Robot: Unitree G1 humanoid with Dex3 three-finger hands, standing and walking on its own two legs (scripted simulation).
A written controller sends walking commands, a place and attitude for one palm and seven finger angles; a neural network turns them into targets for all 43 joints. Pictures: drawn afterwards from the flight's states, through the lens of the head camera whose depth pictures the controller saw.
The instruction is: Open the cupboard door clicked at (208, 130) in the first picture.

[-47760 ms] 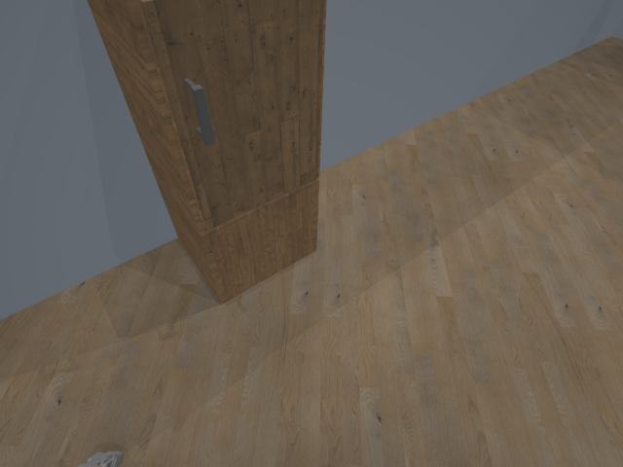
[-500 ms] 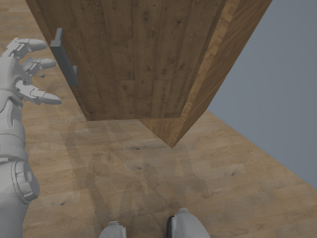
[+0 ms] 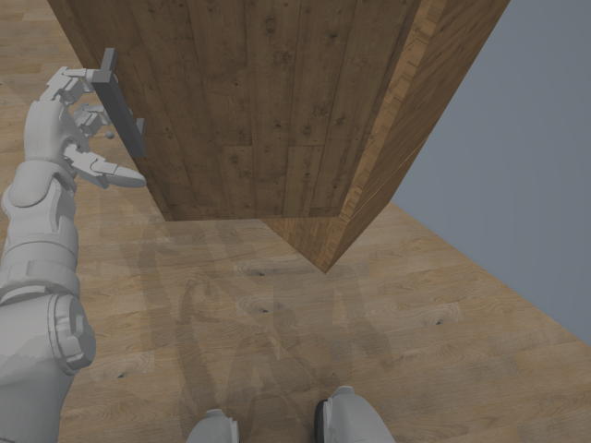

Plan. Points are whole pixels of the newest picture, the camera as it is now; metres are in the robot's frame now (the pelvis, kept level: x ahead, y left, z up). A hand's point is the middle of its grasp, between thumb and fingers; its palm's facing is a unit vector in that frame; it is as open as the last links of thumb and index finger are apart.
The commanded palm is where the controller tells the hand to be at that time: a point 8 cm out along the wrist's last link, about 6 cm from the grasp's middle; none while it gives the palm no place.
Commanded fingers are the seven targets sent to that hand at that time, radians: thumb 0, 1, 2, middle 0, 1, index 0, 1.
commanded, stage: slide the fingers in behind the handle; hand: left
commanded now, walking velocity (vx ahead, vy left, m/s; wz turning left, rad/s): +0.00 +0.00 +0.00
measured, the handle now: (124, 107) +0.54 +0.20 +0.09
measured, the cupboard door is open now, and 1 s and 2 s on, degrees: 45 45 59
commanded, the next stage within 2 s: close the thumb around the handle in 0.68 s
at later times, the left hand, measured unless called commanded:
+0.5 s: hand (131, 134) +0.49 +0.18 +0.08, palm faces -0.01 -1.00 -0.01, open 13.9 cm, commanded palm +0.47 +0.24 +0.09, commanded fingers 0.00 -0.50 0.30 -0.30 -1.20 -0.30 -1.20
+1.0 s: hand (124, 134) +0.50 +0.19 +0.08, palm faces -0.01 -1.00 +0.00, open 12.7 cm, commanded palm +0.47 +0.24 +0.09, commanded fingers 0.00 0.17 0.59 -0.35 -1.27 -0.35 -1.27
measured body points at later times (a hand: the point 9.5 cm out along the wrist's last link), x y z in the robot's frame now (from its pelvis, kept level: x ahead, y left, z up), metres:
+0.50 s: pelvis +0.00 +0.00 +0.00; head +0.12 +0.00 +0.44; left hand +0.49 +0.24 +0.09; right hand +0.02 -0.27 -0.11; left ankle -0.02 +0.12 -0.68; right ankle +0.04 -0.14 -0.68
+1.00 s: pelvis +0.00 +0.00 +0.00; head +0.12 +0.01 +0.43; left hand +0.49 +0.25 +0.08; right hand +0.02 -0.27 -0.11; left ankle -0.02 +0.12 -0.68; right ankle +0.04 -0.14 -0.68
